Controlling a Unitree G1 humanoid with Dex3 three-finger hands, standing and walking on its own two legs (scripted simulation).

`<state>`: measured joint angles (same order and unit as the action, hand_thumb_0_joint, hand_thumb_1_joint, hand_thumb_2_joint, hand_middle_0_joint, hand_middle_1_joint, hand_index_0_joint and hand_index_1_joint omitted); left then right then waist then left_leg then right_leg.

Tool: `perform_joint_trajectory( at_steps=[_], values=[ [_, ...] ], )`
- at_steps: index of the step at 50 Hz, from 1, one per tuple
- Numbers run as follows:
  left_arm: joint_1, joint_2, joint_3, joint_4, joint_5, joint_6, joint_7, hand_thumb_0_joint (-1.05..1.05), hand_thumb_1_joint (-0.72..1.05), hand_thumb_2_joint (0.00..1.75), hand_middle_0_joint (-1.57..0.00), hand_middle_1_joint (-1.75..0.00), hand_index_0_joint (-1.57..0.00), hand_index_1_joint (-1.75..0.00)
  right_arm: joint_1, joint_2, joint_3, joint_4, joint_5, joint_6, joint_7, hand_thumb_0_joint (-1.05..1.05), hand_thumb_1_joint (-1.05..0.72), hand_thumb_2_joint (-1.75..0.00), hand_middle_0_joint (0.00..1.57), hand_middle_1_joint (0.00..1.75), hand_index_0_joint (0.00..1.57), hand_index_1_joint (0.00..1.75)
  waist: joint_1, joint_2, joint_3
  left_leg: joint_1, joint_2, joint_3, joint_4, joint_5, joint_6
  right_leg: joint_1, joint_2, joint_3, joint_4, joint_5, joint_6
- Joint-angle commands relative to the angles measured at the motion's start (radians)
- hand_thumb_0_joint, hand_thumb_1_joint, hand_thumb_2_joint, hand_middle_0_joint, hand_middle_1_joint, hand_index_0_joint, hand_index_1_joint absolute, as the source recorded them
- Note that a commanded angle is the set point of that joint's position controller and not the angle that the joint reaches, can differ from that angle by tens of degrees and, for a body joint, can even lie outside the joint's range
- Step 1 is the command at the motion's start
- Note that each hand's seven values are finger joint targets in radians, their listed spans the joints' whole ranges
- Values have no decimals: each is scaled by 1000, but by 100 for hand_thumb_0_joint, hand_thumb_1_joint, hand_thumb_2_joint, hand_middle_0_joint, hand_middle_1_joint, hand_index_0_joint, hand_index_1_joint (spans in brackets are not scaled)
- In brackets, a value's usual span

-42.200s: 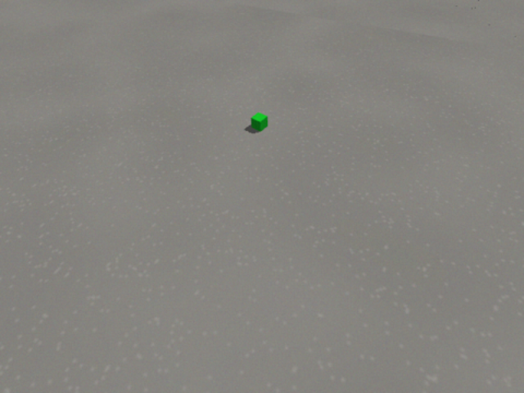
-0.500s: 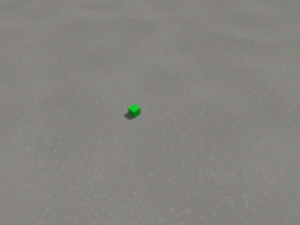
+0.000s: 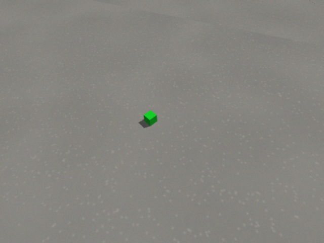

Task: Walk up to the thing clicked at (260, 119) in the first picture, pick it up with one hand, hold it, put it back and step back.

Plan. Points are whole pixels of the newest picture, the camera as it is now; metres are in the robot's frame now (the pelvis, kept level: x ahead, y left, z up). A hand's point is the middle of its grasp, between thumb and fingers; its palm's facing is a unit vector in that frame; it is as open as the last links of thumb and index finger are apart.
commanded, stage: step back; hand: left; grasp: from above
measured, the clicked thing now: (150, 118) +1.10 +0.18 -0.72
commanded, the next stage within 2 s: stand in 0.24 s
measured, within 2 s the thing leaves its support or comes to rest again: neither
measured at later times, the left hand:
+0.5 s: hand out of the picture +0.11 +0.26 -0.13, palm faces -0.02 -0.94 -0.33, open 7.4 cm
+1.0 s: hand out of the picture +0.08 +0.26 -0.13, palm faces -0.05 -0.94 -0.34, open 7.4 cm
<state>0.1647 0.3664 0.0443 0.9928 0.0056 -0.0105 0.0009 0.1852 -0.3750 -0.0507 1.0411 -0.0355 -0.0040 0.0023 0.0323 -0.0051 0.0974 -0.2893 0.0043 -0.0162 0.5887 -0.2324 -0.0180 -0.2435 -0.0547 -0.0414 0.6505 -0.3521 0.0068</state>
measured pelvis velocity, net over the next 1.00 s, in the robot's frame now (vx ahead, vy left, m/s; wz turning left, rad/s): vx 0.01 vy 0.01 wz -0.03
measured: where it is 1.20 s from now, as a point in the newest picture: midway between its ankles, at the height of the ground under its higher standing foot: outside the picture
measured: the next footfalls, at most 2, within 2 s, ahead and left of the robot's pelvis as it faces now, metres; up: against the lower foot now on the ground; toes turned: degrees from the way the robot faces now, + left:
none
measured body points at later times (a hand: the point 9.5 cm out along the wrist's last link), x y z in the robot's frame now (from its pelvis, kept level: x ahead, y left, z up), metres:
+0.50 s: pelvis +0.02 +0.01 +0.02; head +0.02 +0.01 +0.47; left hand +0.11 +0.31 -0.11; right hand +0.13 -0.28 -0.10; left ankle +0.05 +0.14 -0.73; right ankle +0.00 -0.12 -0.73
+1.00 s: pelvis +0.01 +0.01 +0.02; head +0.01 +0.01 +0.47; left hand +0.09 +0.31 -0.11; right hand +0.06 -0.29 -0.11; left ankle +0.05 +0.14 -0.73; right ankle +0.00 -0.12 -0.73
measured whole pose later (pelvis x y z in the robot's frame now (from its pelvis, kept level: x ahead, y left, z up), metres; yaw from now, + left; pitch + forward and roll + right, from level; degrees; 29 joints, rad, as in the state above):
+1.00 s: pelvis +0.01 +0.01 +0.02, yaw -2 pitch -3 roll +0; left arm 0.12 0.35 0.00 1.14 0.01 -0.01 -0.01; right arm 0.12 -0.35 -0.01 1.16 -0.02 0.00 0.02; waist 0.00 0.00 0.06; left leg -0.15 0.02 0.02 0.33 -0.13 -0.01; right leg -0.10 -0.03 -0.01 0.34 -0.19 0.03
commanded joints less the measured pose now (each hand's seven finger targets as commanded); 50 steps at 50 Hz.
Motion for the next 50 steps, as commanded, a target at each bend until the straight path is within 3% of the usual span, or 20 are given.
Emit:
perform_joint_trajectory(
  at_steps=[1, 3, 4, 7, 11, 12, 17, 20, 23, 27, 30, 31, 34, 38, 42, 50],
  values=[
    [-30, 195, 33, -39, -3, -18, 14, 0, 90, 90, -20, -30, -20, -30, -103, -238, -33, -68, 13, -28, -14, 0, -90, -90, 20, 30, 20, 30, 12, 88, -141, -10, 225, -221, -171, 183, 149, 97, 7, 57, -106, 26, -34],
    [-32, 225, 37, -17, 1, -29, 13, 0, 90, 90, -20, -30, -20, -30, -125, -205, -20, -59, 18, -25, -15, 0, -90, -90, 20, 30, 20, 30, 3, 73, -140, -9, 141, -129, -122, 196, 79, 121, -38, 99, -172, 205, -46],
    [-43, 240, 38, -11, -1, -30, 12, 0, 90, 90, -20, -30, -20, -30, -127, -195, -17, -51, 19, -25, -16, 0, -90, -90, 20, 30, 20, 30, -8, 56, -138, 18, 117, -100, -116, 194, 62, 106, -57, 116, -179, 267, -52],
    [-60, 230, 34, 7, -3, -29, 14, 0, 90, 90, -20, -30, -20, -30, -146, -193, -17, -27, 22, -24, -15, 0, -90, -90, 20, 30, 20, 30, -12, 60, -168, 90, 128, -89, -123, 274, 65, 104, -61, 100, -184, 341, -47],
    [-96, 224, 31, 28, 1, -28, 15, 0, 90, 90, -20, -30, -20, -30, -180, -180, -12, -11, 24, -20, -13, 0, -90, -90, 20, 30, 20, 30, -19, 22, -156, 101, 131, -77, -150, 252, 62, 112, -62, 102, -232, 335, -37],
    [-91, 185, 5, 46, -8, -28, 8, 0, 90, 90, -20, -30, -20, -30, -142, -190, -5, -5, 29, -27, -9, 0, -90, -90, 20, 30, 20, 30, -34, 36, -186, 162, 133, -88, -184, 301, 58, 131, -68, 111, -250, 353, -30],
    [-120, 202, -1, 63, -1, -31, 9, 0, 90, 90, -20, -30, -20, -30, -191, -180, -6, 7, 29, -31, -5, 0, -90, -90, 20, 30, 20, 30, -33, 13, -165, 215, 134, -76, -223, 339, 44, 135, -71, 100, -311, 371, -16],
    [-125, 201, -3, 74, -1, -32, 6, 0, 90, 90, -20, -30, -20, -30, -197, -177, -3, 13, 30, -31, -2, 0, -90, -90, 20, 30, 20, 30, -31, 10, -136, 201, 131, -72, -258, 276, 38, 141, -75, 106, -344, 324, -13],
    [-127, 199, -4, 77, 1, -33, 6, 0, 90, 90, -20, -30, -20, -30, -205, -176, -4, 17, 28, -33, -1, 0, -90, -90, 20, 30, 20, 30, -29, 10, -151, 215, 134, -67, -272, 280, 35, 154, -82, 105, -357, 329, -14],
    [-129, 202, -6, 85, 4, -32, 5, 0, 90, 90, -20, -30, -20, -30, -202, -173, -3, 28, 27, -30, 1, 0, -90, -90, 20, 30, 20, 30, -30, 10, -117, 191, 124, -64, -303, 171, 27, 133, -81, 113, -391, 225, -12],
    [-122, 201, -6, 86, 5, -32, 4, 0, 90, 90, -20, -30, -20, -30, -205, -175, -3, 32, 27, -30, 2, 0, -90, -90, 20, 30, 20, 30, -26, 12, -124, 184, 125, -66, -309, 163, 28, 144, -83, 111, -393, 224, -15],
    [-118, 200, -6, 90, 6, -32, 4, 0, 90, 90, -20, -30, -20, -30, -199, -179, -4, 35, 29, -29, 2, 0, -90, -90, 20, 30, 20, 30, -29, 10, -112, 174, 123, -68, -318, 120, 28, 132, -79, 109, -399, 194, -12],
    [-117, 205, -4, 88, 5, -32, 3, 0, 90, 90, -20, -30, -20, -30, -186, -183, -3, 39, 26, -33, 2, 0, -90, -90, 20, 30, 20, 30, -29, 12, -127, 186, 127, -68, -319, 165, 29, 144, -84, 112, -389, 227, -16],
    [-108, 203, -6, 90, 4, -27, 2, 0, 90, 90, -20, -30, -20, -30, -169, -180, 0, 48, 26, -30, 2, 0, -90, -90, 20, 30, 20, 30, -32, 6, -90, 162, 122, -72, -336, 84, 24, 108, -75, 111, -399, 144, -18],
    [-104, 203, -7, 85, 5, -28, 1, 0, 90, 90, -20, -30, -20, -30, -153, -187, 1, 48, 26, -29, 2, 0, -90, -90, 20, 30, 20, 30, -37, 9, -111, 181, 124, -69, -321, 102, 29, 107, -80, 117, -397, 180, -19],
    [-78, 207, -9, 86, 3, -23, -1, 0, 90, 90, -20, -30, -20, -30, -130, -189, 5, 54, 24, -26, 3, 0, -90, -90, 20, 30, 20, 30, -35, 7, -84, 158, 121, -76, -334, 36, 25, 79, -75, 121, -401, 112, -20]
  ],
)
